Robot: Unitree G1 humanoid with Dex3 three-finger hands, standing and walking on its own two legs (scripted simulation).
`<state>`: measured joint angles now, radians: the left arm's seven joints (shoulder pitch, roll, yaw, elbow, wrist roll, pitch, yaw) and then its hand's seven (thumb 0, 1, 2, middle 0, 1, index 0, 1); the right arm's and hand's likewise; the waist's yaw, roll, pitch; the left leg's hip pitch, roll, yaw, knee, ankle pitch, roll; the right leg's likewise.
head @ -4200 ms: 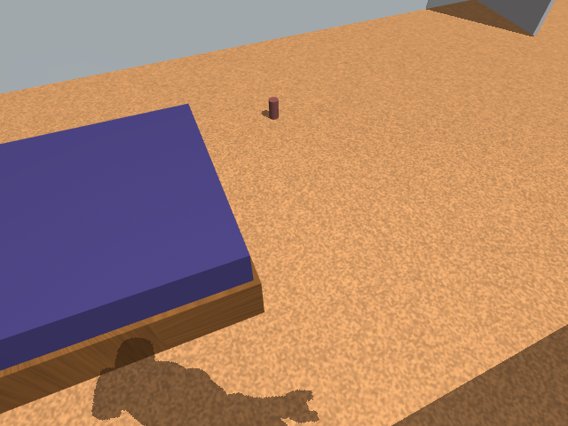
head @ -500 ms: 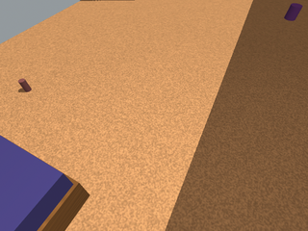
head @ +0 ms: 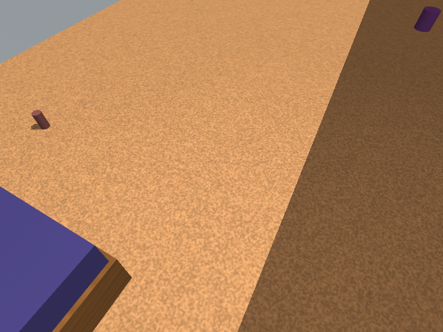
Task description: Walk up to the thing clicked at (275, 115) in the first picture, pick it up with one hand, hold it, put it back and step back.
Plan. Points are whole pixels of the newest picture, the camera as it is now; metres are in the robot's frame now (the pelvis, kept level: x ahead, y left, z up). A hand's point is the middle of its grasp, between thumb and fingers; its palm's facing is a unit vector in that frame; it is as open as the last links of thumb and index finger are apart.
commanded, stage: stand
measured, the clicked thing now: (41, 119) +1.40 +1.20 -0.72
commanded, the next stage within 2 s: walk up in 1.60 s
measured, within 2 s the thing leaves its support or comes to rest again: neither
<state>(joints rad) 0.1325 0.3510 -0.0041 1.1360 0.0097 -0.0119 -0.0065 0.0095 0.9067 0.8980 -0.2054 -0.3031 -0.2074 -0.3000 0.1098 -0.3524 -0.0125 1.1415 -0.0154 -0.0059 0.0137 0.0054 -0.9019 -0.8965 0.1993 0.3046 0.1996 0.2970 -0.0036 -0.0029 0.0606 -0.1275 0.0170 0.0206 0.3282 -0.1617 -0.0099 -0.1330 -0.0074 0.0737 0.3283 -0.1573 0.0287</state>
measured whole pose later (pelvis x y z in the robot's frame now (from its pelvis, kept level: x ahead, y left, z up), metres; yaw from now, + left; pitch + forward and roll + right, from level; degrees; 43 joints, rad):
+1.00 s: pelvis +0.01 +0.00 +0.00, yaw +0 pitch -2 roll +0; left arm 0.12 0.35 -0.01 1.12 0.01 -0.01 0.00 0.01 0.91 0.90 -0.21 -0.30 -0.21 -0.30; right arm 0.10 -0.35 -0.01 1.12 -0.01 -0.01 0.01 0.01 -0.90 -0.90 0.20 0.30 0.20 0.30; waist 0.00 0.00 0.05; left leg -0.11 0.01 0.01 0.33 -0.18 -0.01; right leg -0.11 -0.01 0.07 0.32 -0.18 0.03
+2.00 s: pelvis +0.10 -0.06 -0.01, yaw -1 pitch -4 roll +0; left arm 0.29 0.38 0.08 0.98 0.04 -0.05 -0.04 0.01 0.91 0.90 -0.21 -0.30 -0.21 -0.30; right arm 0.28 -0.44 -0.08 1.00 -0.02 0.02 0.04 0.01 -0.90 -0.90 0.20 0.30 0.20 0.30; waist 0.02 0.07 0.07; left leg -0.32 -0.01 -0.08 1.01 -0.45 0.03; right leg -0.20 0.01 -0.05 0.53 -0.26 -0.04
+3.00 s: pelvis +0.39 -0.03 -0.03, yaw +1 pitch -2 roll +1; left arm 0.17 0.35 0.02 0.84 0.03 -0.03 0.01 0.01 0.90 0.90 -0.21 -0.30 -0.21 -0.30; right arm 0.22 -0.40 -0.03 0.88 0.00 0.05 0.01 0.00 -0.90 -0.90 0.20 0.30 0.20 0.30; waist 0.01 0.05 0.14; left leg -0.35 0.01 -0.05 0.86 -0.54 0.00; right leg -0.44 -0.05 -0.02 0.68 -0.21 0.00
